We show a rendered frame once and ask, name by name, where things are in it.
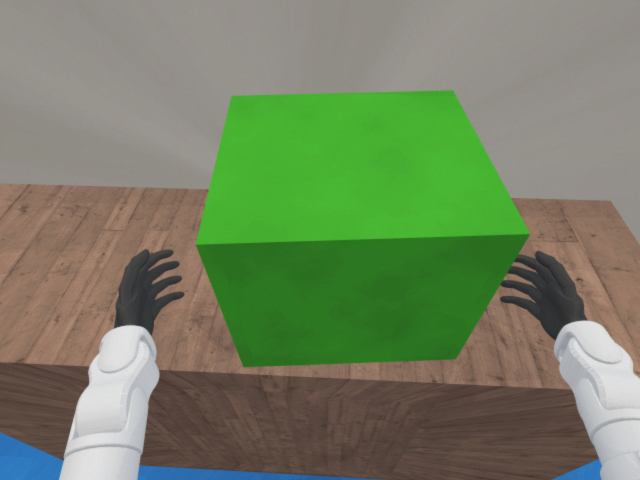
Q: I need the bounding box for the right robot forearm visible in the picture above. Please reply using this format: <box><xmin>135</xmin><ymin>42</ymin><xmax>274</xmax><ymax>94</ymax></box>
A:
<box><xmin>554</xmin><ymin>321</ymin><xmax>640</xmax><ymax>480</ymax></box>

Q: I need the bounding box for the robot left hand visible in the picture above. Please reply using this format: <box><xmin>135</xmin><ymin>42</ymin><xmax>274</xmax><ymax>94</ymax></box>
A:
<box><xmin>114</xmin><ymin>249</ymin><xmax>184</xmax><ymax>335</ymax></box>

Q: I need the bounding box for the robot right hand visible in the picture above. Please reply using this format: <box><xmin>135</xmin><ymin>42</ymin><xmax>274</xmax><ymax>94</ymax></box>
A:
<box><xmin>500</xmin><ymin>251</ymin><xmax>588</xmax><ymax>340</ymax></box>

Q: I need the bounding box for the carton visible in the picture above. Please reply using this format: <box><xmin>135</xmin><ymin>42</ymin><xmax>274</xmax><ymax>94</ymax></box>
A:
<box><xmin>196</xmin><ymin>90</ymin><xmax>530</xmax><ymax>367</ymax></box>

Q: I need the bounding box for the left robot forearm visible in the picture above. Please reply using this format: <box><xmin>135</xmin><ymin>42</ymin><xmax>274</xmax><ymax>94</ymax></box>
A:
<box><xmin>59</xmin><ymin>325</ymin><xmax>159</xmax><ymax>480</ymax></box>

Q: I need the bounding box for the pedestal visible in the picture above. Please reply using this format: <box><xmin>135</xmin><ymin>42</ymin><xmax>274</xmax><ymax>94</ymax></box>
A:
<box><xmin>0</xmin><ymin>183</ymin><xmax>640</xmax><ymax>480</ymax></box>

